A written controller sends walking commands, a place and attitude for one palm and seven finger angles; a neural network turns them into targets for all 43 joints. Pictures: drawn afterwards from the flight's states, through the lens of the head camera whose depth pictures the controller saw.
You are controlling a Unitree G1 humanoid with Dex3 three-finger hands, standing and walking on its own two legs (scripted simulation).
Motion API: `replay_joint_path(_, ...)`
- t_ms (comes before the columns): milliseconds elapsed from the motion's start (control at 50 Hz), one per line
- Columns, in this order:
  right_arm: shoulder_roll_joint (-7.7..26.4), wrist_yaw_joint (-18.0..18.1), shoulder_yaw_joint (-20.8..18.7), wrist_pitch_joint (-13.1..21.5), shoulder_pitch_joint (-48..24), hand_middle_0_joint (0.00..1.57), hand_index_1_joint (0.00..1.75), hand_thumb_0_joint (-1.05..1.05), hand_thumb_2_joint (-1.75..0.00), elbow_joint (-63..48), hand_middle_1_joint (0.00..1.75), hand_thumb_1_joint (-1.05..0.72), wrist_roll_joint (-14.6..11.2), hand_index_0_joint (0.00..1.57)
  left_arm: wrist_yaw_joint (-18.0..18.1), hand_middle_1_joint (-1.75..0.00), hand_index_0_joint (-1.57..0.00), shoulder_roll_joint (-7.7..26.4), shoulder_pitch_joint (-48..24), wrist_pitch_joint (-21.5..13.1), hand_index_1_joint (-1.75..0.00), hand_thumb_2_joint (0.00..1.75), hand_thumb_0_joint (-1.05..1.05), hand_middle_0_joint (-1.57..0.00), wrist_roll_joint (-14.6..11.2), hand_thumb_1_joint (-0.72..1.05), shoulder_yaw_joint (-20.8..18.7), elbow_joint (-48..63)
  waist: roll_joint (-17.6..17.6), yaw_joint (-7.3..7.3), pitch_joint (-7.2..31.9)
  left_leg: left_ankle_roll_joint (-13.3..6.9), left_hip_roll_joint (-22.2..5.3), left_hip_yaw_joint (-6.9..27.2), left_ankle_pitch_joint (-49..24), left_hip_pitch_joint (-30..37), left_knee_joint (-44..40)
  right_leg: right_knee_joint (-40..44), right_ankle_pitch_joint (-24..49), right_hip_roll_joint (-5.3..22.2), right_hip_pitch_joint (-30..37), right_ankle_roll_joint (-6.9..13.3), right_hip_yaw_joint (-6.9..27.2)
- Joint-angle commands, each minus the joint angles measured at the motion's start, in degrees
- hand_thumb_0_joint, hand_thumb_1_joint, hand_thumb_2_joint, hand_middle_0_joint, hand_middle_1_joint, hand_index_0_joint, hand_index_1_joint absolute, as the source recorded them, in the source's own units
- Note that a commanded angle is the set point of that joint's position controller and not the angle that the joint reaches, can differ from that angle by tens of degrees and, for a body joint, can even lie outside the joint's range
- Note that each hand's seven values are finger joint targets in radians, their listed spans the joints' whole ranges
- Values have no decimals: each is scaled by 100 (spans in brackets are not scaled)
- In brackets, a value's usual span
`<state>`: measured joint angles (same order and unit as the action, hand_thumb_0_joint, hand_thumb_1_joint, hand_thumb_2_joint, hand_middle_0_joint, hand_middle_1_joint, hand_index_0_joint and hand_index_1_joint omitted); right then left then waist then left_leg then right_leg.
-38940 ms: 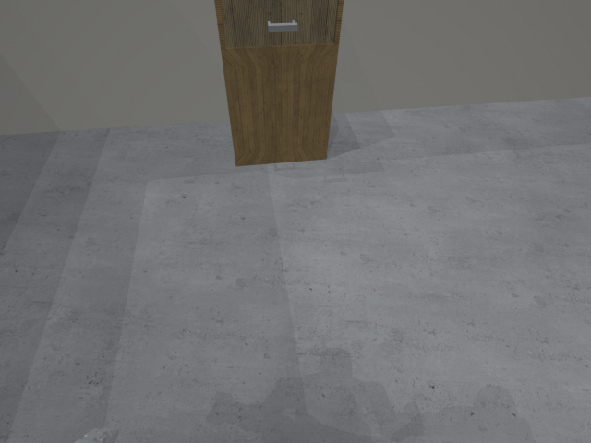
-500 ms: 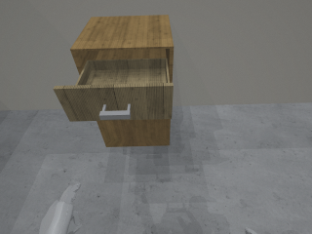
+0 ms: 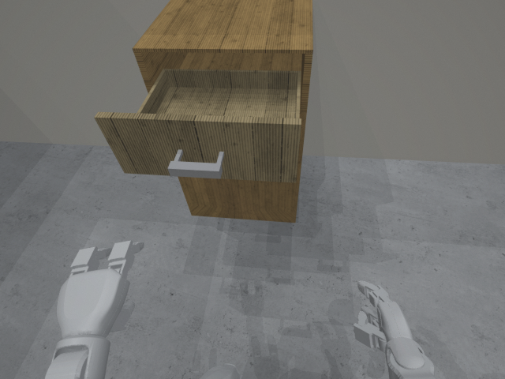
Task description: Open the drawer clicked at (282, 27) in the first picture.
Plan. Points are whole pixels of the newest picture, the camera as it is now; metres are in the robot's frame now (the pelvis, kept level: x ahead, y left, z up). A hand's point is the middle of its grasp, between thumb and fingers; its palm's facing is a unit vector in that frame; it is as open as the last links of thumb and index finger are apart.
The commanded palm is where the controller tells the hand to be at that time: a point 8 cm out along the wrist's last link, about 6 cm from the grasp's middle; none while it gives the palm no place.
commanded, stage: raise the hand with hooked fingers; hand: left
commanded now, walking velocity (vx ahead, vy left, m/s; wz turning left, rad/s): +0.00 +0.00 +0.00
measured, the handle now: (197, 162) +0.54 +0.21 -0.01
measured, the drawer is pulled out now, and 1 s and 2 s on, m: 0.30 0.30 0.30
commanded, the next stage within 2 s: move the hooked fingers above the handle in 1.20 s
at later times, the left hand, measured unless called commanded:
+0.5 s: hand (131, 227) +0.30 +0.24 +0.08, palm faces +0.09 -0.11 -0.99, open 13.1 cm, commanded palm +0.28 +0.25 +0.14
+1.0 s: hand (123, 192) +0.34 +0.26 +0.12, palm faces +0.02 -0.10 -0.99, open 13.8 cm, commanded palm +0.31 +0.26 +0.17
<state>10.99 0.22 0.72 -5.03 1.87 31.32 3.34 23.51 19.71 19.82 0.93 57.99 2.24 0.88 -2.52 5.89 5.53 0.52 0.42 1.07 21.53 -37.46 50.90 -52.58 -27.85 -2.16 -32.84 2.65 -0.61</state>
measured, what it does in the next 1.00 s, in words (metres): stands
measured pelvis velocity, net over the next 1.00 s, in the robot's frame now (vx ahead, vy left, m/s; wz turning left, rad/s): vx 0.03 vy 0.02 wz -0.01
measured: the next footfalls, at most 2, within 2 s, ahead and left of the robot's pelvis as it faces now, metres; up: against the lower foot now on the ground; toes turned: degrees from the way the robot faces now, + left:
none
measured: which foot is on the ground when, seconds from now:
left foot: down 0.00-1.00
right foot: down 0.00-1.00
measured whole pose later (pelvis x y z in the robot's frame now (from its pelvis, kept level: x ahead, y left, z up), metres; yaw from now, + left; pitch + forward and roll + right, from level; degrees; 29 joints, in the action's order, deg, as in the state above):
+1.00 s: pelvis +0.03 +0.02 +0.04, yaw -1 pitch +4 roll +1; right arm 13.9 1.2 -0.5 -7.9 7.8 35.2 -0.4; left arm 3.2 26.6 -4.3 2.1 52.9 2.1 -3.4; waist -3.8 3.6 1.7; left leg -1.3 1.7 -0.4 15.0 -20.5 31.6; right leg -32.7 -20.4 -0.6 -16.1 0.7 1.3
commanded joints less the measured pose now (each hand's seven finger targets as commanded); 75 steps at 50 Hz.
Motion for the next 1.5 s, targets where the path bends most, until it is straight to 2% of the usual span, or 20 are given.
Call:
replay_joint_path(0,736,107,-217,243,-388,20,30,0,-90,-837,30,-90,-34,20,-281,-84,-26,995,-49,-115,-84,54,0,-26,-68,6,-468,1133,666,-144,967,-290,258,-51,-1222,1078,-866,1404,2596,111,864,-19,814)
replay_joint_path(40,751,105,-206,264,-387,20,30,0,-90,-804,30,-90,-15,20,-261,-87,-26,1374,24,-238,-87,52,0,-26,-12,1,-915,1188,589,-17,1017,-269,271,-81,-1359,1130,-920,1405,2856,113,1034,-5,890)
replay_joint_path(80,702,68,-255,271,-303,20,30,0,-90,-750,30,-90,4,20,-175,-90,-27,1206,-28,-343,-90,50,0,-27,-22,-3,-902,1342,391,-13,1186,-258,264,-96,-1613,1258,-967,1339,3192,150,1168,-6,769)
replay_joint_path(140,750,30,-355,258,-274,20,30,0,-90,-720,30,-90,23,20,36,-94,-27,1326,-293,-377,-94,47,0,-27,-27,-10,-1105,1540,340,-62,1309,-254,239,-100,-1827,1432,-951,1335,3330,126,1121,9,741)
replay_joint_path(180,757,2,-409,244,-203,20,30,0,-90,-687,30,-90,-13,20,114,-98,-27,1049,-469,-306,-98,45,0,-27,-72,-15,-862,1557,173,-156,1387,-244,221,-94,-1933,1573,-975,1293,3263,129,1032,1,568)
replay_joint_path(240,846,18,-468,225,-210,20,30,0,-90,-652,30,-90,-68,20,78,-102,-28,1138,-655,-88,-102,42,0,-28,-165,-22,-845,1451,408,-215,1393,-261,202,-119,-2015,1676,-1015,1384,3319,120,1102,-42,533)
replay_joint_path(300,866,48,-498,209,-195,20,30,0,-90,-624,30,-90,-122,20,-127,-107,-29,1053,-868,95,-107,39,0,-29,-214,-29,-577,1586,258,-209,1450,-273,182,-150,-2318,1896,-1145,1429,3555,160,1319,-59,432)
replay_joint_path(440,899,104,-421,133,-276,20,30,0,-90,-577,30,-90,-213,20,-578,-117,-30,1558,-1696,351,-117,32,0,-30,-189,-45,-793,1511,217,-164,1234,-244,127,-156,-2599,2264,-1454,1697,3382,120,1482,-65,309)
replay_joint_path(520,844,98,-378,61,-238,20,30,0,-90,-540,30,-90,-267,20,-816,-120,-30,1418,-2285,476,-120,30,0,-30,-201,-50,-554,1299,2,-208,1130,-219,90,-122,-2720,2536,-1660,1848,3079,96,1459,-66,143)
replay_joint_path(600,849,122,-327,-10,-233,20,30,0,-90,-524,30,-90,-319,20,-1139,-120,-30,1475,-2928,587,-120,30,0,-30,-238,-50,-433,986,117,-259,995,-219,97,-116,-2510,2624,-1856,2053,2787,65,1531,-69,101)
replay_joint_path(780,873,223,-260,-13,-167,20,30,0,-90,-458,30,-90,-342,20,-1700,-120,-30,1940,-4184,259,-120,30,0,-30,-381,-50,-613,702,100,-256,1159,-249,156,-121,-2519,2786,-2045,2280,2898,86,1888,-73,86)
replay_joint_path(880,907,125,-306,-35,-76,20,30,0,-90,-497,30,-90,-368,20,-1887,-120,-30,1716,-3501,122,-120,30,0,-30,-534,-50,-597,490,315,-170,997,-239,152,-158,-2596,2632,-2116,2328,3022,87,1960,-85,63)
replay_joint_path(980,918,118,-347,17,-60,20,30,0,-90,-503,30,-90,-364,20,-1726,-120,-30,1810,-3693,-116,-120,30,0,-30,-478,-50,-697,766,147,-166,1012,-245,158,-159,-2233,2615,-2137,2352,2543,78,1784,-71,76)
replay_joint_path(1040,939,142,-386,89,-38,20,30,0,-90,-460,30,-90,-342,20,-1457,-120,-30,2133,-3859,-238,-120,30,0,-30,-426,-50,-1002,952,79,-123,1238,-250,153,-146,-2233,2692,-2088,2331,2507,63,1806,-56,130)
replay_joint_path(1140,932,141,-425,140,-26,20,30,0,-90,-350,30,-90,-392,20,-1213,-120,-30,1993,-3889,-134,-120,30,0,-30,-414,-50,-921,721,1,-169,1240,-236,166,-166,-2158,2656,-2087,2311,2441,51,1731,-53,109)
replay_joint_path(1200,924,147,-412,125,-42,20,30,0,-90,-334,30,-90,-425,20,-1266,-120,-30,1740,-3863,49,-120,30,0,-30,-424,-50,-607,524,72,-240,1067,-245,165,-191,-2035,2633,-2118,2340,2353,61,1646,-75,77)
replay_joint_path(1280,934,166,-374,117,-86,20,30,0,-90,-385,30,-90,-424,20,-1433,-120,-30,1796,-3818,114,-120,30,0,-30,-417,-50,-572,559,130,-224,1064,-254,173,-175,-1974,2610,-2176,2362,2305,62,1745,-77,80)
replay_joint_path(1380,909,192,-359,135,11,20,30,0,-90,-345,30,-90,-424,20,-1521,-120,-30,1495,-4387,14,-120,30,0,-30,-361,-50,-211,359,199,-351,876,-258,161,-169,-1820,2639,-2132,2373,2129,53,1447,-80,48)
replay_joint_path(1440,929,243,-362,140,80,20,30,0,-90,-286,30,-90,-408,20,-1407,-120,-30,1861,-4635,-47,-120,30,0,-30,-256,-50,-534,10,311,-295,992,-265,184,-205,-1734,2547,-2070,2361,2096,42,1494,-77,104)
replay_joint_path(1480,884,252,-346,155,127,20,30,0,-90,-226,30,-90,-418,20,-1333,-120,-30,1694,-5009,-71,-120,30,0,-30,-209,-50,-370,-236,223,-347,980,-262,191,-212,-1661,2495,-2056,2327,2055,63,1418,-73,82)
